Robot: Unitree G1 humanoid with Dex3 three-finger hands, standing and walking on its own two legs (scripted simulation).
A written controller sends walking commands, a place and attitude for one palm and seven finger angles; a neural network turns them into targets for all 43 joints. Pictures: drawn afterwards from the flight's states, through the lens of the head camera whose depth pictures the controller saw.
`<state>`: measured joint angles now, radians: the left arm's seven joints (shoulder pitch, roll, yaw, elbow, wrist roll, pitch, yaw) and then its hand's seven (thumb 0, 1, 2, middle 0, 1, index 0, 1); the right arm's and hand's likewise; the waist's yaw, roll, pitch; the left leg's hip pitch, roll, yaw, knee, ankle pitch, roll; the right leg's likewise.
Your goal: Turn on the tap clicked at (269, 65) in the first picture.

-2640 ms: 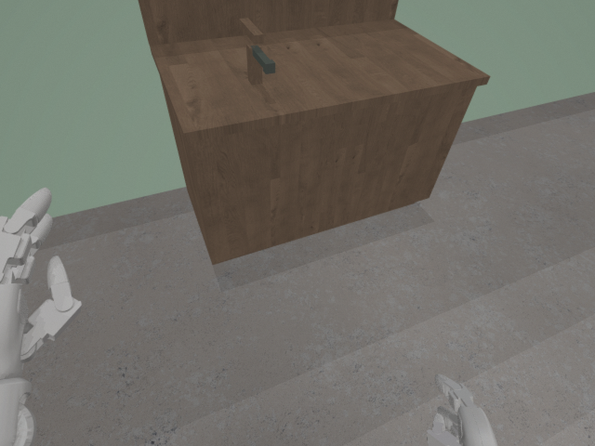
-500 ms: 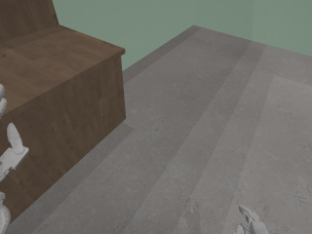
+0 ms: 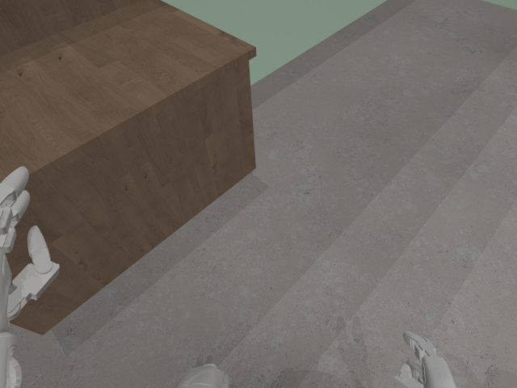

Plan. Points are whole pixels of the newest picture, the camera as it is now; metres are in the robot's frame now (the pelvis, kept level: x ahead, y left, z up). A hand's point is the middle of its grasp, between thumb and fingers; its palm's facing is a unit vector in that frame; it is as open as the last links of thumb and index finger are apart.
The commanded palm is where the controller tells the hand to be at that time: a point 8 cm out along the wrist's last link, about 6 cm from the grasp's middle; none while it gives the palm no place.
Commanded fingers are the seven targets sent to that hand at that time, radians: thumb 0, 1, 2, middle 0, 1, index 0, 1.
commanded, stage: turn to face it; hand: left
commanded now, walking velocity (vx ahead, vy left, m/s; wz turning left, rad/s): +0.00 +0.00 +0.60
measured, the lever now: out of the picture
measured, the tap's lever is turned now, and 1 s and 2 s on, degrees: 0 0 0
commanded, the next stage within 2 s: take the last steps up to it in 0.64 s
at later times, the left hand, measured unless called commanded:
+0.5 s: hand out of the picture +0.12 +0.25 +0.17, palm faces +0.61 -0.66 -0.44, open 7.4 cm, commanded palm +0.07 +0.28 +0.18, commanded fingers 0.00 0.90 0.90 -0.20 -0.30 -0.20 -0.30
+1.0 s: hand out of the picture +0.01 +0.23 +0.18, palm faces +0.74 -0.57 -0.36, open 7.4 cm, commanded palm -0.05 +0.25 +0.18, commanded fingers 0.00 0.90 0.90 -0.20 -0.30 -0.20 -0.30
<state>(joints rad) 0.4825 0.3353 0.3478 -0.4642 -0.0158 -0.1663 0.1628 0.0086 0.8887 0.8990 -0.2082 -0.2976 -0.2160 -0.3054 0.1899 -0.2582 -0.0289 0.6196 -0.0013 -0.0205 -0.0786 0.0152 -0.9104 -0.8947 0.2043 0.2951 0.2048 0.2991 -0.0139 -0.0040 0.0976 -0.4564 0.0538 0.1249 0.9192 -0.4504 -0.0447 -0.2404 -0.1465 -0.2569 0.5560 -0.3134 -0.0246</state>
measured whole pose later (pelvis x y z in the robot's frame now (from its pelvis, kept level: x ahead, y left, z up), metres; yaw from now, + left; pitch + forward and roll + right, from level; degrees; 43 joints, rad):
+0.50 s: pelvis -0.01 -0.03 -0.01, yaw +14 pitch +0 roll -1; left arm 0.51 0.36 0.37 -0.55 -0.05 -0.15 0.15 0.01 0.89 0.90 -0.21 -0.30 -0.21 -0.31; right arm 0.21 -0.14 0.03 0.59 0.01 -0.10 -0.03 0.01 -0.91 -0.89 0.21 0.30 0.21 0.30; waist 0.04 0.04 0.03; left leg -0.39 0.02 -0.07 0.54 -0.16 -0.03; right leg -0.29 -0.01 -0.08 0.66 -0.44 0.08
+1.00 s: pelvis -0.08 -0.07 -0.01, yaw +24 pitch +0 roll +2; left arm 0.49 0.37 0.36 -0.59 -0.03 -0.21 0.19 0.01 0.89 0.90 -0.21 -0.30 -0.22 -0.31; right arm 0.22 -0.25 -0.04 0.58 -0.01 -0.07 -0.08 0.01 -0.91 -0.90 0.20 0.29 0.20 0.30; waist 0.01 -0.07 0.02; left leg -0.20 0.00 0.11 0.52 -0.32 0.03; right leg -0.38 -0.11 -0.18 0.68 -0.35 -0.02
